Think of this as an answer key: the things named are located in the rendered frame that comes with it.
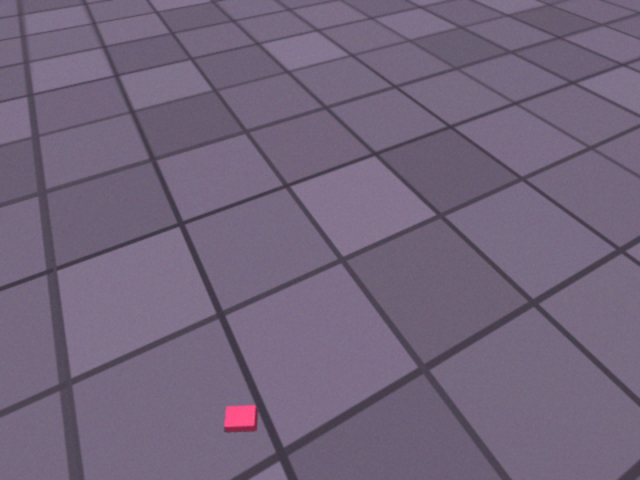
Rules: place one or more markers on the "small box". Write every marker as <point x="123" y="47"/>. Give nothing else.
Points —
<point x="241" y="418"/>

